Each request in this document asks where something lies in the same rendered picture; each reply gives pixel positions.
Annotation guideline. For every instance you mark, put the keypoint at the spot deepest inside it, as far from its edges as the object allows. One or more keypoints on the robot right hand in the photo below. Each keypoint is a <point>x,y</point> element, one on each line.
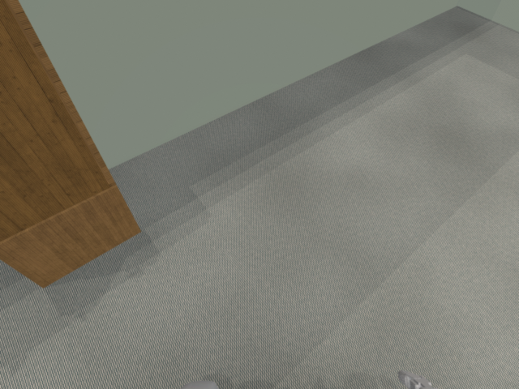
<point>413,381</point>

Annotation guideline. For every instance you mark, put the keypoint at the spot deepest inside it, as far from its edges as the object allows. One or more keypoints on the cupboard door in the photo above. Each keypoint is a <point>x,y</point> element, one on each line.
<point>45,165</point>

